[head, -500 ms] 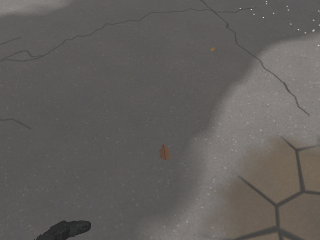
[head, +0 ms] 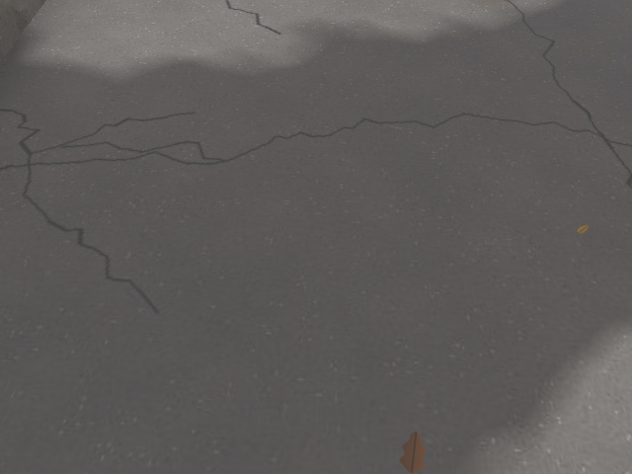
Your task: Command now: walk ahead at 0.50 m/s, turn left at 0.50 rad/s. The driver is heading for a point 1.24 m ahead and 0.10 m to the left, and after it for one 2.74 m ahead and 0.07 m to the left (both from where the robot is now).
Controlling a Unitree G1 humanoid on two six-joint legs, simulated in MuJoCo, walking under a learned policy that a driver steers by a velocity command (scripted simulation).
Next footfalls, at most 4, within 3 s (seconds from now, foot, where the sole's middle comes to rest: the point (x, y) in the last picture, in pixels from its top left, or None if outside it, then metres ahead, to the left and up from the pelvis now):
0.12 left None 0.25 0.12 -0.77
0.56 right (347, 449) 0.55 -0.01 -0.77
0.98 left None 0.46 0.19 -0.77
1.42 right None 0.43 -0.07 -0.77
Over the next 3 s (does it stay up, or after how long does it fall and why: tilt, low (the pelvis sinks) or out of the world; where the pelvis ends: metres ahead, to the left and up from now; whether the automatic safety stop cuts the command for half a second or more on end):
stays up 1.06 0.22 -0.01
